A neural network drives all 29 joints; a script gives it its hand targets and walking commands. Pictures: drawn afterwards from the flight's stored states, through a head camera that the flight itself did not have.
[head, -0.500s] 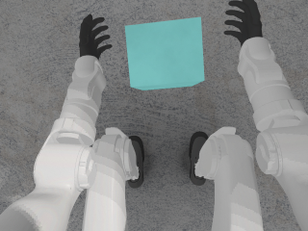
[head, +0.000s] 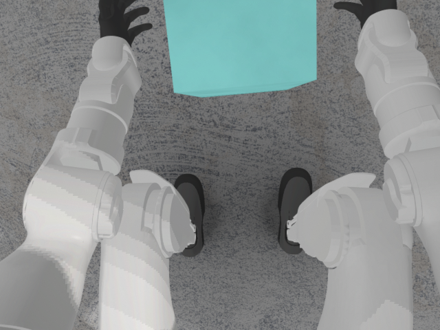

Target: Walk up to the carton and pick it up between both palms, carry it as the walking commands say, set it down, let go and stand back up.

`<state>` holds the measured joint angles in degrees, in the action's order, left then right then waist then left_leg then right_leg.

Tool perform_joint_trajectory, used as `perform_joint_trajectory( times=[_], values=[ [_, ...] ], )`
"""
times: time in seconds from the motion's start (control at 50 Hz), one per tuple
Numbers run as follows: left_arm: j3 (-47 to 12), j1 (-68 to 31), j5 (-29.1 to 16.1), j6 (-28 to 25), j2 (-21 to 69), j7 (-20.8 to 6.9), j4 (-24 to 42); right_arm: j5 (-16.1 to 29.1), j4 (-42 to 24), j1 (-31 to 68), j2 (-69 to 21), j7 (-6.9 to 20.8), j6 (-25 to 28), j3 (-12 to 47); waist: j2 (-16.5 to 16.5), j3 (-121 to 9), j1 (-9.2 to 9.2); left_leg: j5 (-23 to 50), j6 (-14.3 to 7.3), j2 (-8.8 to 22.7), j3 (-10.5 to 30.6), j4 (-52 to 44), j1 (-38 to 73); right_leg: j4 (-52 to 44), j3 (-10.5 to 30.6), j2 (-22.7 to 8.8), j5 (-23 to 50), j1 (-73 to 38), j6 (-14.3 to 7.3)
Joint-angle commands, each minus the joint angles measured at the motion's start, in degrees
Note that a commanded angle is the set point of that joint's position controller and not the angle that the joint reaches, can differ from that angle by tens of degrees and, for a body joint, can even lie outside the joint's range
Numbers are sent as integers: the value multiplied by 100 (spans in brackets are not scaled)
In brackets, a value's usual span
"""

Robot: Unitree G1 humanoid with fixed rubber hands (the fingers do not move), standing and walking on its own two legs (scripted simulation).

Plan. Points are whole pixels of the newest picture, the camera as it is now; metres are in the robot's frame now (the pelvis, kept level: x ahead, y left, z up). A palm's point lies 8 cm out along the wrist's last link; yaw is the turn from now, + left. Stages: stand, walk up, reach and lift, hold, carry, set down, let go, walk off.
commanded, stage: reach and lift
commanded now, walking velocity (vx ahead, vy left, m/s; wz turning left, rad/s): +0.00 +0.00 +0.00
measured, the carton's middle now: (240, 45) +0.51 -0.01 -0.25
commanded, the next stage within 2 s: none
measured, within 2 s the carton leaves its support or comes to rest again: leaves its support in 1.22 s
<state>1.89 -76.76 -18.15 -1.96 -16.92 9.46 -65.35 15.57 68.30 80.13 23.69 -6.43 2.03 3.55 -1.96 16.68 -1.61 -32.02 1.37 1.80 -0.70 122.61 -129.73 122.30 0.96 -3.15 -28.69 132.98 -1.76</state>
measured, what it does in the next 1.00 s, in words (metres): stands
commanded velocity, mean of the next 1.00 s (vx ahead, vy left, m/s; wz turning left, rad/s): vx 0.00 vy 0.00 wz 0.00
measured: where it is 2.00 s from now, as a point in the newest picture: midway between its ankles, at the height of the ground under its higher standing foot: (238, 226)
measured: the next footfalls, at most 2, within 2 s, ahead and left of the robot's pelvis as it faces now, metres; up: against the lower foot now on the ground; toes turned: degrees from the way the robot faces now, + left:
none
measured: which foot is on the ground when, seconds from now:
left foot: down 0.00-1.00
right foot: down 0.00-1.00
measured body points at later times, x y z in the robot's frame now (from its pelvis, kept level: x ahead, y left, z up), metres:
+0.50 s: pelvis +0.00 +0.00 +0.01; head +0.36 -0.03 +0.26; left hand +0.53 +0.14 -0.18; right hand +0.54 -0.17 -0.19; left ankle +0.12 +0.13 -0.34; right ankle +0.12 -0.12 -0.34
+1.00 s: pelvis +0.00 +0.01 +0.00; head +0.36 -0.03 +0.26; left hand +0.53 +0.13 -0.18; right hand +0.55 -0.15 -0.19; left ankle +0.12 +0.13 -0.34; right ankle +0.12 -0.12 -0.34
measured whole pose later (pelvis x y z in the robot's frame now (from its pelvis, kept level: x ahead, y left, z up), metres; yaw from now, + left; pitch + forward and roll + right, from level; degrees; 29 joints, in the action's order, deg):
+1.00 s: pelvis +0.00 +0.01 +0.00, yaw -1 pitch +38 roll +3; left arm 10.5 -80.0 -11.4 -1.4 -9.7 11.6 -66.3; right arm 8.6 73.6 86.5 16.8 -8.4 0.9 -0.1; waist -2.2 17.4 -1.5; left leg -32.2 3.0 -2.6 0.3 122.9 -129.2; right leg 122.1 2.9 -1.1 -27.7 132.9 0.1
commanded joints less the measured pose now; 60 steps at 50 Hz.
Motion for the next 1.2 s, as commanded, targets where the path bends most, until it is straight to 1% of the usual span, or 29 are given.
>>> perform_joint_trajectory(
  times=[0.0,0.22,0.4,0.6,0.68,0.74,0.78,0.82,0.84,0.86,0.9,0.94,1.0,1.06,1.1,1.18],
  values=[
    [63,-647,0,-119,-160,-1,459,-15,-482,1082,293,25,115,-62,643,-6557,39,1537,69,-388,-241,-957,2580,-837,-9,385,1641,-4194,246],
    [123,-825,105,-125,-126,31,422,-94,-411,1222,319,38,120,-161,575,-6295,72,1422,72,-418,-210,-1034,2604,-903,-53,390,1394,-3819,252],
    [75,-1038,161,-162,100,92,331,-119,-324,1422,117,-16,167,-87,552,-6270,79,1358,96,-494,-206,-1063,2703,-971,-54,446,1278,-3839,253],
    [132,-1108,354,-258,457,183,237,-269,-252,1438,-326,-122,226,-20,564,-6267,62,1497,119,-621,-212,-1059,2739,-997,-15,587,1434,-3965,269],
    [41,-1246,345,-294,742,151,253,-358,-232,1452,-566,-149,245,11,501,-6239,171,1507,132,-681,-213,-1062,2711,-1024,-1,630,1491,-4016,249],
    [-58,-1383,356,-315,1079,101,279,-340,-260,1582,-940,-98,252,173,476,-6211,128,1540,124,-729,-200,-1075,2748,-1017,-4,659,1492,-3974,233],
    [-108,-1539,385,-309,1417,32,297,-336,-274,1751,-1315,-28,241,283,480,-6194,101,1525,120,-760,-197,-1075,2698,-1004,-2,679,1491,-3974,225],
    [-159,-1823,444,-272,1971,-100,356,-391,-264,1997,-1877,83,202,387,464,-6164,95,1438,126,-806,-213,-1058,2547,-982,8,703,1475,-4006,208],
    [-245,-2060,471,-237,2394,-205,408,-423,-275,2165,-2306,176,176,456,451,-6169,108,1380,127,-838,-213,-1047,2507,-957,6,724,1448,-3992,195],
    [-323,-2392,500,-192,2806,-313,430,-467,-273,2404,-2691,280,142,497,453,-6112,153,1180,112,-858,-211,-1046,2499,-977,-6,730,1199,-3842,172],
    [-462,-2878,624,-72,3930,-622,594,-616,-283,2677,-3848,568,53,578,430,-6031,163,1188,132,-947,-235,-971,2398,-882,-43,811,1288,-3834,141],
    [-350,-3040,842,68,4553,-847,837,-815,-371,2740,-4420,805,-59,423,394,-6018,177,1178,153,-1017,-294,-903,2390,-795,-114,863,1307,-3789,129],
    [-248,-3277,1012,303,5066,-1095,1080,-1022,-421,2837,-4901,1058,-286,266,419,-6007,286,1011,149,-1083,-370,-814,2283,-720,-215,870,1179,-3754,115],
    [-131,-3347,1088,487,5501,-1263,1202,-1163,-543,2877,-5294,1244,-476,117,435,-6038,410,909,142,-1129,-416,-763,2338,-658,-320,866,1020,-3654,99],
    [-35,-3298,1158,591,5776,-1342,1191,-1220,-657,2848,-5537,1354,-578,60,418,-6078,402,928,121,-1150,-434,-728,2384,-611,-348,861,986,-3583,86],
    [28,-3116,1287,764,6189,-1458,1182,-1197,-891,2707,-5998,1544,-726,66,370,-6244,293,1120,71,-1181,-481,-660,2449,-522,-386,880,1159,-3593,95]
  ],
)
